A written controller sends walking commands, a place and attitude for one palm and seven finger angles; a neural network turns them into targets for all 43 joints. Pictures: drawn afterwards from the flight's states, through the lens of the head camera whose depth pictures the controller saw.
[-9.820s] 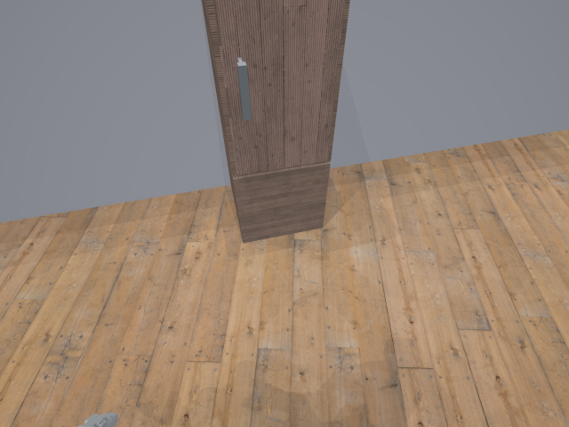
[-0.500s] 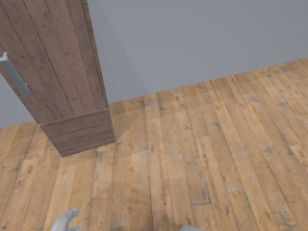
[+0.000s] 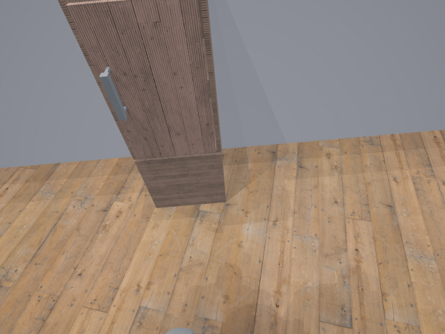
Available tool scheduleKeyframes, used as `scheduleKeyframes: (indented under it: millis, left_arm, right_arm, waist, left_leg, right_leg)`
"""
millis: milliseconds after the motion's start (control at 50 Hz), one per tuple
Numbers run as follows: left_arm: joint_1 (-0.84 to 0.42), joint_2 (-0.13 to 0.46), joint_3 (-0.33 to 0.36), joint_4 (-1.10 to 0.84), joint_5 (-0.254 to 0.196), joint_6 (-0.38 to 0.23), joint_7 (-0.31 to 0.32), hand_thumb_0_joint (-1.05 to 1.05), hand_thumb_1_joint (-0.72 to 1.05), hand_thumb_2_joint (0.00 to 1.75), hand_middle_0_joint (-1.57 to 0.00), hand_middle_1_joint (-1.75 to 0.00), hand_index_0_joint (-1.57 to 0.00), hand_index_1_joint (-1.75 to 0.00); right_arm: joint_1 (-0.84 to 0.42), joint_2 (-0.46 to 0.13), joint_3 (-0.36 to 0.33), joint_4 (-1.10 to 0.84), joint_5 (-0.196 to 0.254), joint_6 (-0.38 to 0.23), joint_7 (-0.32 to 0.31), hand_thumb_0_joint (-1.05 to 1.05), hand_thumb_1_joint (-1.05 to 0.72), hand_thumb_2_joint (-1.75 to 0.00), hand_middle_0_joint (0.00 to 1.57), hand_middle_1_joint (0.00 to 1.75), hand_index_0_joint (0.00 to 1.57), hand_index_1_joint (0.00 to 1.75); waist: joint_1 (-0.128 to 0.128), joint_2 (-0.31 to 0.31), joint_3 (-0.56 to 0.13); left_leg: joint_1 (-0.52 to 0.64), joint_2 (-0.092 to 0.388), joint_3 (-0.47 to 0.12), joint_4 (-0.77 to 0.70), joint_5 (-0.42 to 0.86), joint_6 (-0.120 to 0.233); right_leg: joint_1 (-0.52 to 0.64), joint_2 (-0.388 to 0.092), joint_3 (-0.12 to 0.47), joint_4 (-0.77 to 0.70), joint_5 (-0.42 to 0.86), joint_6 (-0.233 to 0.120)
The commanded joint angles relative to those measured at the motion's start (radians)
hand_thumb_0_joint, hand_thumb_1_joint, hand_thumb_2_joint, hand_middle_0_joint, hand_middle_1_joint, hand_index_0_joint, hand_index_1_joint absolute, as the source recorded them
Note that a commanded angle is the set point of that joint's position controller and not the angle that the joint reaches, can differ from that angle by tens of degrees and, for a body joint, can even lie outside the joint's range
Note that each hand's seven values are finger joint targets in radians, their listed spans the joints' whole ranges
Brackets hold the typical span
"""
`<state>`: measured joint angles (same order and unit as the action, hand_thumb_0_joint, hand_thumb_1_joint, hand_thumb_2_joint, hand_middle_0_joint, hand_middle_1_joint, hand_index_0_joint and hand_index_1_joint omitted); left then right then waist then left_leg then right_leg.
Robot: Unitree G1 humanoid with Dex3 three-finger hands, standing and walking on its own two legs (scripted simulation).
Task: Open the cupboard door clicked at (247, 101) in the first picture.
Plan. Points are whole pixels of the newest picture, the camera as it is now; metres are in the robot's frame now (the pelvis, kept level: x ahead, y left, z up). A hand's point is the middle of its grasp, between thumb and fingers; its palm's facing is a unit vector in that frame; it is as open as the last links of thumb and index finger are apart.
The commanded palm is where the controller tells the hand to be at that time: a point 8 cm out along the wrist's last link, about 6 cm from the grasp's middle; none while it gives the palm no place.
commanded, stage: take the last steps up to it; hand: left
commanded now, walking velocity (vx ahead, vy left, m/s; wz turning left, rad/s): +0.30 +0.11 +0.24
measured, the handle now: (115, 94) +0.78 +0.40 -0.01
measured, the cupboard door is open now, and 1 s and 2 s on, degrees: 0 0 0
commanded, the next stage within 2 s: come to a stop and stand still in 0.86 s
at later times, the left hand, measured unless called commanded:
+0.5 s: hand out of the picture +0.11 +0.25 -0.17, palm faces +0.11 -0.97 -0.20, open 7.4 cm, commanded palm none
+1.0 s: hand (142, 303) +0.21 +0.21 -0.16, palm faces +0.19 -0.96 -0.21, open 7.2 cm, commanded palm none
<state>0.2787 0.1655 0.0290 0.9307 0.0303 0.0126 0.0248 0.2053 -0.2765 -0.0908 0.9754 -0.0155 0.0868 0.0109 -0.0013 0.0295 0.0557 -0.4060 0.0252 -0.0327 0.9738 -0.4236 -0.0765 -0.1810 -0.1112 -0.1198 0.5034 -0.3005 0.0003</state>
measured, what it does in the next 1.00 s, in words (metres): walks ahead: left foot, then right foot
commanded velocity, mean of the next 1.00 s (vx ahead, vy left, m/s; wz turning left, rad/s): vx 0.22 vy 0.05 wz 0.06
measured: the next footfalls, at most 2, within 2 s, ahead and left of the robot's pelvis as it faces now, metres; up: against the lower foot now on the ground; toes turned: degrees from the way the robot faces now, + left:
left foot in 0.14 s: +0.01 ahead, +0.15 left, +0.00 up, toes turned +6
right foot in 0.64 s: +0.27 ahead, -0.06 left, +0.00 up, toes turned -3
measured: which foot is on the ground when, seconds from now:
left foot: up 0.00-0.12, down 0.14-0.64, up 0.66-1.00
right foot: down 0.00-0.14, up 0.16-0.62, down 0.64-1.00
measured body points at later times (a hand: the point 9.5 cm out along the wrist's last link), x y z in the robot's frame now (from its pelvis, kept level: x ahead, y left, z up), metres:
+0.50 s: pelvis +0.08 +0.06 +0.00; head +0.08 +0.05 +0.45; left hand +0.10 +0.30 -0.15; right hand +0.05 -0.17 -0.16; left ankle -0.02 +0.14 -0.74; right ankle +0.17 -0.07 -0.69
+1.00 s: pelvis +0.23 +0.04 +0.00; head +0.23 +0.02 +0.45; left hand +0.20 +0.26 -0.14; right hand +0.29 -0.19 -0.16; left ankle +0.28 +0.19 -0.70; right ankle +0.23 -0.06 -0.74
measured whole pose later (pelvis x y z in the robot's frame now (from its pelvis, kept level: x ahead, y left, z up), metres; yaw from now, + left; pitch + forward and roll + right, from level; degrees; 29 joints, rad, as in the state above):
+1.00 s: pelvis +0.23 +0.04 +0.00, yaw +7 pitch -1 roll +0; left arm 0.34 0.12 0.04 1.08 0.02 -0.05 0.01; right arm 0.26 -0.18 -0.06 1.05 -0.02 0.00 0.00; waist 0.00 0.05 0.00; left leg -0.48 0.10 0.05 0.83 -0.21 -0.03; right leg -0.13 -0.03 -0.16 0.36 -0.21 -0.03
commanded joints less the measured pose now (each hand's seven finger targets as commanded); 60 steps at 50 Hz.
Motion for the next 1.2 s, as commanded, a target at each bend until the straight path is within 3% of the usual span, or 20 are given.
scheduleKeyframes:
  millis: [0, 80, 100, 120, 140, 180, 280, 500, 540, 580, 600, 620, 640, 680, 740, 800, 940, 1040, 1100, 1180]
  left_arm:
    - [0.073, 0.245, 0.064, -0.027, 0.005, -0.023, 0.008, 0.0, 0.9, 0.9, -0.2, -0.3, -0.2, -0.3]
    - [0.045, 0.235, 0.067, 0.001, -0.009, -0.018, 0.0, 0.0, 0.9, 0.9, -0.2, -0.3, -0.2, -0.3]
    - [0.049, 0.185, 0.058, -0.008, -0.016, -0.012, -0.006, 0.0, 0.9, 0.9, -0.2, -0.3, -0.2, -0.3]
    - [0.027, 0.114, 0.041, -0.041, -0.015, -0.011, -0.015, 0.0, 0.9, 0.9, -0.2, -0.3, -0.2, -0.3]
    - [-0.052, 0.13, 0.035, -0.058, -0.004, -0.01, -0.012, 0.0, 0.9, 0.9, -0.2, -0.3, -0.2, -0.3]
    - [-0.076, 0.13, 0.039, -0.029, 0.003, -0.012, -0.021, 0.0, 0.9, 0.9, -0.2, -0.3, -0.2, -0.3]
    - [0.009, 0.109, 0.025, 0.047, -0.003, -0.023, -0.039, 0.0, 0.9, 0.9, -0.2, -0.3, -0.2, -0.3]
    - [-0.196, 0.064, 0.023, -0.027, -0.014, -0.038, -0.043, 0.0, 0.9, 0.9, -0.2, -0.3, -0.2, -0.3]
    - [-0.143, 0.065, 0.029, -0.016, -0.016, -0.046, -0.043, 0.0, 0.9, 0.9, -0.2, -0.3, -0.2, -0.3]
    - [0.045, 0.094, 0.042, 0.046, -0.01, -0.061, -0.04, 0.0, 0.9, 0.9, -0.2, -0.3, -0.2, -0.3]
    - [0.181, 0.151, 0.057, 0.088, -0.004, -0.075, -0.032, 0.0, 0.9, 0.9, -0.2, -0.3, -0.2, -0.3]
    - [0.294, 0.247, 0.082, 0.115, 0.001, -0.084, -0.019, 0.0, 0.9, 0.9, -0.2, -0.3, -0.2, -0.3]
    - [0.309, 0.282, 0.081, 0.122, -0.022, -0.077, -0.017, 0.0, 0.9, 0.9, -0.2, -0.3, -0.2, -0.3]
    - [0.096, 0.198, 0.069, 0.069, -0.024, -0.071, -0.011, 0.0, 0.9, 0.9, -0.2, -0.3, -0.2, -0.3]
    - [-0.008, 0.08, 0.03, 0.052, -0.016, -0.077, -0.007, 0.0, 0.9, 0.9, -0.2, -0.3, -0.2, -0.3]
    - [0.017, 0.062, 0.031, 0.064, -0.01, -0.084, -0.005, 0.0, 0.9, 0.9, -0.2, -0.3, -0.2, -0.3]
    - [0.102, 0.102, 0.033, 0.108, -0.009, -0.088, -0.009, 0.0, 0.9, 0.9, -0.2, -0.3, -0.2, -0.3]
    - [0.083, 0.092, 0.021, 0.132, -0.011, -0.053, 0.011, 0.0, 0.9, 0.9, -0.2, -0.3, -0.2, -0.3]
    - [0.181, 0.022, -0.001, 0.147, -0.024, -0.026, 0.025, 0.0, 0.9, 0.9, -0.2, -0.3, -0.2, -0.3]
    - [0.157, 0.063, 0.009, 0.142, -0.016, 0.012, 0.023, 0.0, 0.9, 0.9, -0.2, -0.3, -0.2, -0.3]
  right_arm:
    - [-0.082, -0.001, 0.022, -0.093, 0.01, -0.049, 0.001, 0.0, -0.9, -0.9, 0.2, 0.3, 0.2, 0.3]
    - [0.031, -0.024, 0.027, -0.056, 0.003, -0.081, 0.0, 0.0, -0.9, -0.9, 0.2, 0.3, 0.2, 0.3]
    - [0.09, -0.098, 0.012, -0.037, -0.002, -0.093, -0.004, 0.0, -0.9, -0.9, 0.2, 0.3, 0.2, 0.3]
    - [0.17, -0.197, -0.014, -0.027, -0.011, -0.094, -0.008, 0.0, -0.9, -0.9, 0.2, 0.3, 0.2, 0.3]
    - [0.205, -0.203, -0.014, -0.009, -0.011, -0.087, -0.012, 0.0, -0.9, -0.9, 0.2, 0.3, 0.2, 0.3]
    - [0.138, -0.12, 0.012, -0.015, -0.011, -0.098, -0.028, 0.0, -0.9, -0.9, 0.2, 0.3, 0.2, 0.3]
    - [0.132, -0.047, 0.039, 0.003, 0.001, -0.137, -0.036, 0.0, -0.9, -0.9, 0.2, 0.3, 0.2, 0.3]
    - [0.277, -0.022, 0.034, 0.105, -0.009, -0.154, -0.046, 0.0, -0.9, -0.9, 0.2, 0.3, 0.2, 0.3]
    - [0.267, -0.033, 0.035, 0.118, -0.011, -0.152, -0.047, 0.0, -0.9, -0.9, 0.2, 0.3, 0.2, 0.3]
    - [0.27, -0.035, 0.035, 0.13, -0.003, -0.154, -0.045, 0.0, -0.9, -0.9, 0.2, 0.3, 0.2, 0.3]
    - [0.268, -0.013, 0.036, 0.125, 0.006, -0.16, -0.038, 0.0, -0.9, -0.9, 0.2, 0.3, 0.2, 0.3]
    - [0.323, 0.044, 0.042, 0.104, 0.016, -0.165, -0.032, 0.0, -0.9, -0.9, 0.2, 0.3, 0.2, 0.3]
    - [0.288, 0.019, 0.036, 0.087, 0.015, -0.153, -0.034, 0.0, -0.9, -0.9, 0.2, 0.3, 0.2, 0.3]
    - [0.211, 0.039, 0.028, 0.087, 0.006, -0.135, -0.023, 0.0, -0.9, -0.9, 0.2, 0.3, 0.2, 0.3]
    - [0.245, 0.099, 0.036, 0.106, -0.009, -0.101, -0.013, 0.0, -0.9, -0.9, 0.2, 0.3, 0.2, 0.3]
    - [0.282, 0.115, 0.033, 0.116, -0.015, -0.085, -0.009, 0.0, -0.9, -0.9, 0.2, 0.3, 0.2, 0.3]
    - [0.094, 0.097, 0.037, 0.043, -0.008, -0.101, 0.002, 0.0, -0.9, -0.9, 0.2, 0.3, 0.2, 0.3]
    - [0.097, 0.1, 0.055, 0.067, 0.002, -0.114, -0.021, 0.0, -0.9, -0.9, 0.2, 0.3, 0.2, 0.3]
    - [0.13, -0.021, 0.042, 0.074, 0.005, -0.125, -0.041, 0.0, -0.9, -0.9, 0.2, 0.3, 0.2, 0.3]
    - [0.106, -0.039, 0.029, 0.07, 0.004, -0.101, -0.076, 0.0, -0.9, -0.9, 0.2, 0.3, 0.2, 0.3]
  waist:
    - [0.057, -0.282, -0.057]
    - [-0.005, -0.184, -0.099]
    - [-0.034, 0.009, -0.13]
    - [-0.072, 0.315, -0.115]
    - [-0.095, 0.238, -0.052]
    - [-0.064, 0.203, 0.029]
    - [-0.003, 0.098, 0.057]
    - [-0.04, 0.085, 0.112]
    - [-0.009, 0.082, 0.09]
    - [0.073, 0.007, 0.002]
    - [0.129, -0.076, -0.077]
    - [0.14, -0.311, -0.209]
    - [0.127, -0.268, -0.2]
    - [0.077, -0.152, 0.012]
    - [-0.013, -0.124, 0.07]
    - [-0.037, -0.149, 0.036]
    - [0.017, -0.151, 0.04]
    - [0.0, -0.155, -0.022]
    - [0.021, 0.126, -0.111]
    - [-0.006, 0.218, -0.078]
  left_leg:
    - [0.021, -0.036, 0.081, -0.201, -0.041, 0.02]
    - [0.32, -0.039, 0.116, -0.564, 0.14, 0.05]
    - [0.474, 0.095, -0.061, -0.645, 0.106, 0.102]
    - [0.547, 0.333, -0.374, -0.713, 0.148, 0.204]
    - [0.465, 0.377, -0.395, -0.746, 0.119, 0.277]
    - [0.362, 0.296, -0.327, -0.78, 0.027, 0.263]
    - [0.341, 0.192, -0.133, -0.775, 0.383, 0.252]
    - [0.377, 0.224, -0.104, -0.739, 0.55, 0.269]
    - [0.333, 0.218, -0.084, -0.673, 0.621, 0.252]
    - [0.263, 0.153, -0.028, -0.455, 0.694, 0.21]
    - [0.142, 0.101, 0.007, -0.251, 0.591, 0.171]
    - [-0.062, -0.046, 0.083, 0.054, 0.059, 0.118]
    - [-0.114, -0.047, 0.011, 0.261, -0.166, 0.122]
    - [-0.143, 0.047, -0.018, 0.332, -0.005, 0.129]
    - [-0.062, 0.08, 0.001, 0.241, 0.149, 0.099]
    - [-0.036, 0.079, 0.044, 0.132, 0.203, 0.07]
    - [-0.093, 0.082, 0.084, -0.187, 0.215, 0.044]
    - [0.195, 0.031, 0.097, -0.517, 0.353, 0.039]
    - [0.359, 0.273, -0.085, -0.552, 0.96, 0.149]
    - [0.316, 0.35, -0.127, -0.619, 1.161, 0.25]
  right_leg:
    - [0.091, -0.205, 0.152, -0.117, 0.53, -0.132]
    - [-0.057, -0.175, 0.099, -0.028, 0.146, -0.052]
    - [-0.221, -0.091, 0.031, 0.145, -0.048, -0.005]
    - [-0.45, 0.036, -0.062, 0.395, -0.339, 0.051]
    - [-0.495, 0.02, 0.027, 0.518, -0.344, 0.031]
    - [-0.506, -0.012, 0.074, 0.604, -0.205, 0.024]
    - [-0.45, -0.011, 0.058, 0.621, -0.008, 0.045]
    - [-0.383, 0.01, 0.027, 0.24, 0.032, 0.025]
    - [-0.243, 0.041, 0.014, 0.156, 0.036, 0.002]
    - [0.033, 0.086, -0.013, 0.044, 0.124, -0.014]
    - [0.241, -0.005, 0.098, 0.006, 0.141, -0.049]
    - [0.432, -0.296, 0.49, -0.113, 0.225, -0.152]
    - [0.345, -0.393, 0.646, -0.226, 0.204, -0.21]
    - [0.031, -0.328, 0.538, -0.325, -0.172, -0.185]
    - [-0.187, -0.209, 0.259, -0.355, -0.049, -0.12]
    - [-0.195, -0.156, 0.135, -0.359, 0.052, -0.106]
    - [-0.017, -0.172, 0.126, -0.329, 0.213, -0.147]
    - [-0.029, -0.108, 0.056, -0.117, 0.46, -0.09]
    - [-0.098, 0.015, 0.022, 0.018, -0.025, 0.01]
    - [-0.16, 0.047, 0.084, 0.357, -0.281, 0.023]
